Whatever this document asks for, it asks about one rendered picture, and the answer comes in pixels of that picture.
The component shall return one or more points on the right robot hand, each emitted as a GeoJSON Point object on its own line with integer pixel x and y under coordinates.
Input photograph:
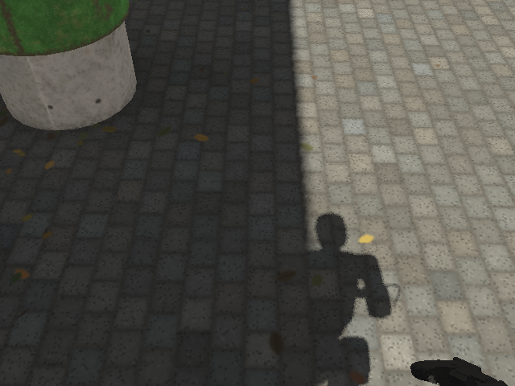
{"type": "Point", "coordinates": [456, 372]}

